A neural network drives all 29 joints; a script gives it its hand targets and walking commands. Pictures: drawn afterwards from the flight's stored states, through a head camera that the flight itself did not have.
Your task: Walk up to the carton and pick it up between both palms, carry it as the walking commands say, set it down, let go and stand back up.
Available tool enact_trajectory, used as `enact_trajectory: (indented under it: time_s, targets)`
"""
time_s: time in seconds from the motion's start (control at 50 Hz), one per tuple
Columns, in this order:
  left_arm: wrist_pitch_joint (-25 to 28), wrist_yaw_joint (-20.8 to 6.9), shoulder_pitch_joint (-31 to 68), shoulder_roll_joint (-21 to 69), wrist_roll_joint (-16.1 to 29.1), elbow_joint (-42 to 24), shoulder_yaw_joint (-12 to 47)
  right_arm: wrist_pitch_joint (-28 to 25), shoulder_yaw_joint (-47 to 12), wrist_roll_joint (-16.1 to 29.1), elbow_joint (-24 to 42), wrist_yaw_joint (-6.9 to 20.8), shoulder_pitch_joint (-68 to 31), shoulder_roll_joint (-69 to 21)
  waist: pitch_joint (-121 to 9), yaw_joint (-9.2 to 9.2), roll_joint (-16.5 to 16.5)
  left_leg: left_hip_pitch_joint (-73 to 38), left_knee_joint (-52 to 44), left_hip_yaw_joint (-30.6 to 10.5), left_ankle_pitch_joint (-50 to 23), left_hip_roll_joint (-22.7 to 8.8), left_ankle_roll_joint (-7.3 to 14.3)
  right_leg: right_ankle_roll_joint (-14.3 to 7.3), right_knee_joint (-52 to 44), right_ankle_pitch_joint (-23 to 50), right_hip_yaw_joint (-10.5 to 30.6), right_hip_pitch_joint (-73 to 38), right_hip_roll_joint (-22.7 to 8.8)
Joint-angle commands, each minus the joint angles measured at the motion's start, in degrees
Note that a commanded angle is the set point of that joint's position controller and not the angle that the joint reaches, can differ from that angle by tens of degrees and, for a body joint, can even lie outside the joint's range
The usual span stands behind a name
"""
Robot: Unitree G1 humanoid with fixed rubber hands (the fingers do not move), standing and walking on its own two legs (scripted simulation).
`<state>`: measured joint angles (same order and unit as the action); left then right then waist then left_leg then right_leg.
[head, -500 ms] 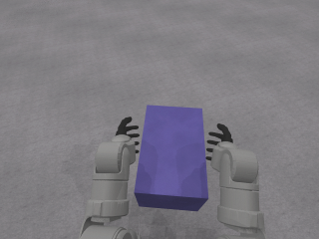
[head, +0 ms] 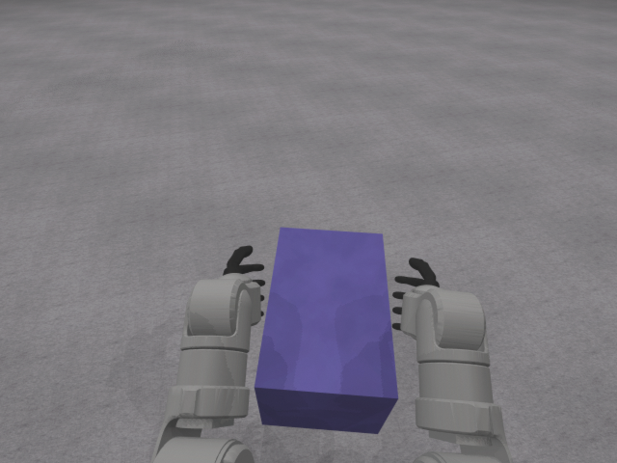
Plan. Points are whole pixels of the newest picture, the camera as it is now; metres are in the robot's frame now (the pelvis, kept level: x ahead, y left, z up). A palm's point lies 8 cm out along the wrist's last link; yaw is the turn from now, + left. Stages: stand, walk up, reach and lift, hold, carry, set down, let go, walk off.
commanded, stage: carry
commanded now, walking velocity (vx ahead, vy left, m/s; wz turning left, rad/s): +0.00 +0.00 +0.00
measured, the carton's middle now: (325, 323) +0.34 -0.01 +0.00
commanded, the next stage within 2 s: hold in 1.30 s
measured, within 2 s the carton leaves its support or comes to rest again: neither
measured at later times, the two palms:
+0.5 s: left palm (216, 296) +0.31 +0.14 +0.09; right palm (400, 304) +0.30 -0.10 +0.09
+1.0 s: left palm (202, 284) +0.34 +0.17 +0.08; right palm (377, 292) +0.33 -0.07 +0.08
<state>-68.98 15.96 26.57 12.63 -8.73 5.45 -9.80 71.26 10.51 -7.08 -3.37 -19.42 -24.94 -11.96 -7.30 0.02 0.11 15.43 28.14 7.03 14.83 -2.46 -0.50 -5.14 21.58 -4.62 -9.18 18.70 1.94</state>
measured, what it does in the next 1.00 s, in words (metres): shifts its weight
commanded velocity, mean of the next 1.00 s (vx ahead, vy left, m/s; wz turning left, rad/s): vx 0.00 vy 0.00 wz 0.00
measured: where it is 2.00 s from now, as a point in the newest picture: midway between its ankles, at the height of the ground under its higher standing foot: outside the picture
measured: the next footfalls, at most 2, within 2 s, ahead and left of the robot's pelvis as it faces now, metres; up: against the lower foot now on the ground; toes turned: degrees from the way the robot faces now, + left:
none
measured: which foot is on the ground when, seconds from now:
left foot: down 0.00-1.00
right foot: down 0.00-1.00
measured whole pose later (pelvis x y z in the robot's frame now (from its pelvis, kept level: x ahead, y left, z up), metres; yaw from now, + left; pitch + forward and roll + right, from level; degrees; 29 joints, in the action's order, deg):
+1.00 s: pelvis +0.02 +0.05 +0.00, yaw +0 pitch +1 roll +0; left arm -63.6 14.8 26.1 12.5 -11.0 6.7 -9.5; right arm 65.6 10.5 -8.6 -6.4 -18.2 -25.9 -12.4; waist -4.7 -0.7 1.3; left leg 14.5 29.5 8.2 16.6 1.1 4.3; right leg -1.4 27.4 -8.6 -7.4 20.0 -2.0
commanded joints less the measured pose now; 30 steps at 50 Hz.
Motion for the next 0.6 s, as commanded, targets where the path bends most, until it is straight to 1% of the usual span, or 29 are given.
enact_trajectory:
  time_s: [0.0,0.1,0.24,0.3,0.4,0.5,0.58]
  targets:
    - [0.46,-21.0,31.49,61.96,25.46,0.15,31.63,-1.23,-33.07,26.49,2.84,25.26,-38.34,-60.77,-12.95,-0.14,4.74,-1.98,-2.47,-2.7,5.53,-1.97,-0.1,6.2,-11.1,-19.39,14.54,-5.96,-12.76]
    - [0.73,-20.72,32.42,61.61,25.08,-0.96,31.56,-1.27,-32.41,26.8,2.11,25.5,-38.42,-61.2,-13.56,-0.07,3.56,-1.48,-3.75,-2.79,6.08,-1.75,0.42,6.12,-9.98,-19.98,13.04,-6.6,-11.88]
    - [1.33,-20.45,32.69,61.88,24.76,-1.39,31.96,-1.8,-31.62,26.47,1.48,25.73,-37.81,-61.19,-13.85,-0.07,1.34,0.37,-4.87,-5.25,6.08,-2.89,1.28,3.77,-6.7,-17.94,12.94,-6.62,-11.42]
    - [1.75,-20.43,32.78,62.13,24.88,-1.81,32.24,-2.27,-31.6,26.22,1.88,25.69,-37.78,-61.11,-14.22,-0.13,0.66,0.8,-5.07,-6.23,4.72,-3.66,1.6,2.89,-5.03,-14.57,12.97,-7.05,-11.29]
    - [2.2,-20.49,31.73,62.31,24.97,-2.19,32.8,-2.87,-31.83,25.69,2.57,25.47,-36.86,-60.79,-15.69,-0.23,0.58,0.51,-5.08,-7.24,0.87,-4.76,1.79,2.15,-1.72,-6.6,12.16,-8.94,-10.9]
    - [2.59,-20.64,30.56,62.22,24.82,-2.29,33.06,-3.46,-31.8,25.0,2.87,25.4,-35.74,-60.26,-16.4,-0.41,0.21,0.25,-5.41,-7.83,-2.57,-5.62,1.99,1.98,1.65,1.24,10.75,-10.6,-10.34]
    - [2.83,-20.7,30.19,62.09,24.54,-2.27,33.04,-3.82,-31.61,24.66,2.92,25.47,-35.38,-59.84,-16.37,-0.56,-0.18,-0.05,-5.67,-8.04,-4.99,-5.98,2.23,2.06,3.21,3.79,10.07,-11.04,-10.02]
